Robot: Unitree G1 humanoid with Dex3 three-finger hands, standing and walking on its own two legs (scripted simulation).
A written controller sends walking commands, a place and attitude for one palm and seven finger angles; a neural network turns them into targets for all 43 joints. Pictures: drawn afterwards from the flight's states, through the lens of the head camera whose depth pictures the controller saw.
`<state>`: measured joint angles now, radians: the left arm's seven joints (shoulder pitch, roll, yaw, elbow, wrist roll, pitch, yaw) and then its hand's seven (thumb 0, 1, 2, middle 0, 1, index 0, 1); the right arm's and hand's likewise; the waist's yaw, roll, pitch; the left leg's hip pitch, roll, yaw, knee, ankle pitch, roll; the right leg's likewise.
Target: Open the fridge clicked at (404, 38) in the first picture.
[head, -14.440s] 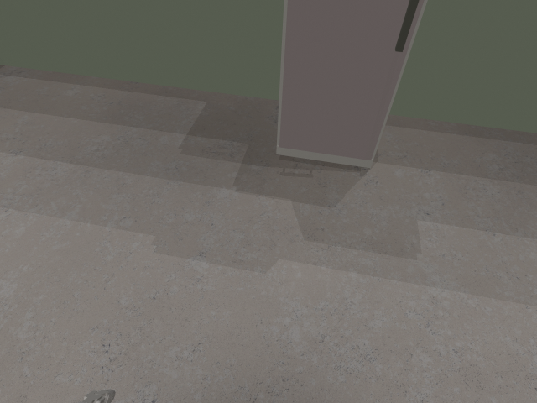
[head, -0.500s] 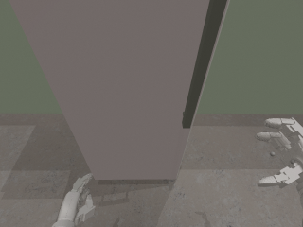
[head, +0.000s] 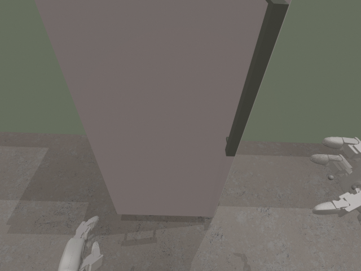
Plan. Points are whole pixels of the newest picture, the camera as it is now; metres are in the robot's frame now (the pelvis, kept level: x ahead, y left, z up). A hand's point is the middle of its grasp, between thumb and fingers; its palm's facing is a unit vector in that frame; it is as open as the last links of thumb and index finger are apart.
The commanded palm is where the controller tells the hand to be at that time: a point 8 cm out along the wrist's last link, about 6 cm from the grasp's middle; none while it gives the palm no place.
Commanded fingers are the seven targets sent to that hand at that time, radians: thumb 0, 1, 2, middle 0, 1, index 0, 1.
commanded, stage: raise the hand to about handle height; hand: right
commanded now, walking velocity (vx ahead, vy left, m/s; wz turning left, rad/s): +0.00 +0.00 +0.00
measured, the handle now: (245, 93) +0.50 -0.15 +0.16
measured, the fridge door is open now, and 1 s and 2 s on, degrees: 0 0 0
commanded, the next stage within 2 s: move the hooked fingers beside the handle in 0.14 s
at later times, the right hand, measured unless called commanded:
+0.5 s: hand (315, 166) +0.30 -0.26 +0.13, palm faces +0.04 +1.00 -0.03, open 14.0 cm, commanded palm +0.27 -0.30 +0.13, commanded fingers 0.00 0.50 -0.30 0.30 1.20 0.30 1.20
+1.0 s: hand (294, 146) +0.35 -0.23 +0.13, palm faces +0.03 +1.00 -0.02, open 14.0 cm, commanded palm +0.33 -0.28 +0.13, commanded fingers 0.00 0.50 -0.30 0.30 1.20 0.30 1.20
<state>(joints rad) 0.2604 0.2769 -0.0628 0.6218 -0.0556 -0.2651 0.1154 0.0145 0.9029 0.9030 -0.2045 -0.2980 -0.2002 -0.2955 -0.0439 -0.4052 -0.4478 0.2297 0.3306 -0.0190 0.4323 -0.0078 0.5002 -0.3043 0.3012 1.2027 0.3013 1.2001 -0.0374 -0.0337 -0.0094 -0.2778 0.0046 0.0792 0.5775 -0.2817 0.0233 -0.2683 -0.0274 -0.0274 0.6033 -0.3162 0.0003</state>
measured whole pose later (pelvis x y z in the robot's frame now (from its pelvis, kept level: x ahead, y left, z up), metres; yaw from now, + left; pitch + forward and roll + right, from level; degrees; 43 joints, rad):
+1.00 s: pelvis +0.01 +0.00 +0.00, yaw +1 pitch +1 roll +0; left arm 0.27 0.27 -0.06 0.63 -0.06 -0.21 0.12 0.01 0.90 0.90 -0.20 -0.30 -0.20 -0.30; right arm -0.29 -0.37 -0.34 0.41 0.26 -0.03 0.35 -0.01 0.50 -0.30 0.30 1.20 0.30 1.20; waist -0.01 -0.03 -0.02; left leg -0.32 0.01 0.07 0.58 -0.28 0.02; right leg -0.30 -0.02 -0.04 0.58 -0.31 0.00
